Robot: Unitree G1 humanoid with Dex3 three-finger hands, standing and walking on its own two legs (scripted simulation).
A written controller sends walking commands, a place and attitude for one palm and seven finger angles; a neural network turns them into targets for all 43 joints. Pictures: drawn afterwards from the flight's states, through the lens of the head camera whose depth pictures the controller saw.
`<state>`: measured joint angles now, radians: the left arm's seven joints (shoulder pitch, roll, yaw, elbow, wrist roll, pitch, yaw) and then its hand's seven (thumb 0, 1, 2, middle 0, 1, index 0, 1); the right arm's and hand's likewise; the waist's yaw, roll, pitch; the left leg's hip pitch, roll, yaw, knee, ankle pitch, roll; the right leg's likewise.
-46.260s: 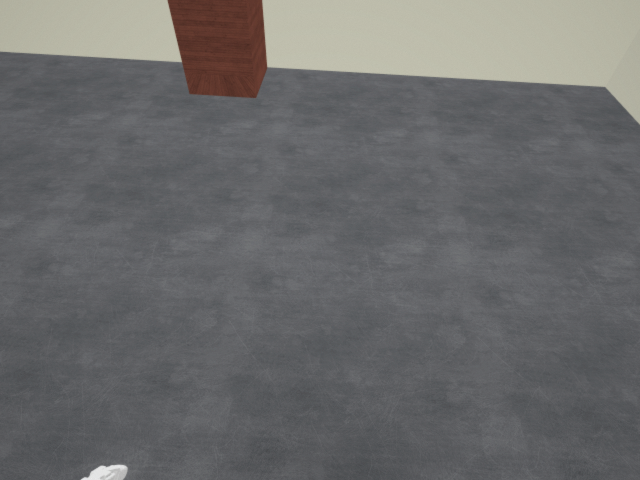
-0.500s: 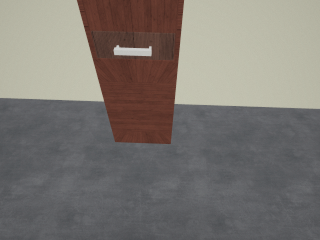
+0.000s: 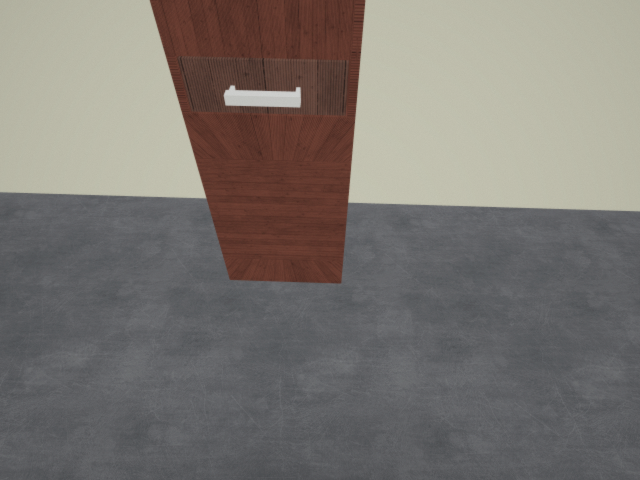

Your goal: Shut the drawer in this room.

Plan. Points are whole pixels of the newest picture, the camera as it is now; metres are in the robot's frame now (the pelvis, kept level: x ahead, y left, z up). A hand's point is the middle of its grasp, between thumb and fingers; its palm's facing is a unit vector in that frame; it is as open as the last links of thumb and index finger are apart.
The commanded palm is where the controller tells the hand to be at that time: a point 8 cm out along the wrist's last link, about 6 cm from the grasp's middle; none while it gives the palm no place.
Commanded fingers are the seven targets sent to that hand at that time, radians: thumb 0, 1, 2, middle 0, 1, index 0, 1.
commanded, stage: look to check the result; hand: left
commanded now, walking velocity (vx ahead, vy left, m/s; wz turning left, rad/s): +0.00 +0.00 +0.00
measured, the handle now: (264, 94) +0.90 +0.18 +0.02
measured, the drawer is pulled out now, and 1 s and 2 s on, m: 0.00 0.00 0.00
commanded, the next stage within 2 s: stand and wait in 0.16 s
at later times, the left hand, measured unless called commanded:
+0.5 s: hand out of the picture +0.02 +0.18 -0.17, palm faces +0.02 -0.98 -0.22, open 7.3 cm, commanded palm none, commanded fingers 0.00 0.90 0.90 -0.20 -0.30 -0.20 -0.30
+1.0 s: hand out of the picture +0.03 +0.18 -0.17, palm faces +0.01 -0.97 -0.23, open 7.3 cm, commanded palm none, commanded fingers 0.00 0.90 0.90 -0.20 -0.30 -0.20 -0.30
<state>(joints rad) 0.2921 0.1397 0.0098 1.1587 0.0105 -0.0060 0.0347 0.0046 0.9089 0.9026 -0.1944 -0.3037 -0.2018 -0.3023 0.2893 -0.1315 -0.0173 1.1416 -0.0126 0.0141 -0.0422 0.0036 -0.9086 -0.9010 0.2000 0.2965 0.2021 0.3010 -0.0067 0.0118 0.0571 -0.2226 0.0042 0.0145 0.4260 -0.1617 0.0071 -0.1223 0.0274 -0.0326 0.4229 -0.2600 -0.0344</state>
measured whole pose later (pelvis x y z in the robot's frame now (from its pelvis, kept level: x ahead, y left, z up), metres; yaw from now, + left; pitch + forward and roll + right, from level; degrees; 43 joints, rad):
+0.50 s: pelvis +0.01 -0.01 +0.00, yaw +0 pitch -2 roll +0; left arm 0.24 0.17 0.01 1.16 0.01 -0.01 0.03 0.00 0.91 0.90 -0.20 -0.30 -0.20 -0.30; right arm 0.23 -0.17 -0.01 1.15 -0.01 0.01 -0.04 0.00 -0.91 -0.90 0.20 0.30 0.20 0.30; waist -0.01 0.01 0.06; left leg -0.20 0.01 0.01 0.39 -0.16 0.00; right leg -0.09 0.03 -0.03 0.38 -0.25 -0.04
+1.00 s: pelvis +0.02 -0.01 +0.00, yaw +0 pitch -2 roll +0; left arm 0.22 0.18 0.01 1.16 0.01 -0.01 0.03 0.01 0.91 0.90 -0.20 -0.30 -0.20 -0.30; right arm 0.21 -0.19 -0.01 1.15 -0.01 0.01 -0.04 0.00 -0.91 -0.90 0.20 0.30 0.20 0.30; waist 0.00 0.01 0.06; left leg -0.17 0.02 0.02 0.37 -0.16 -0.01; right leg -0.07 0.04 -0.03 0.36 -0.25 -0.05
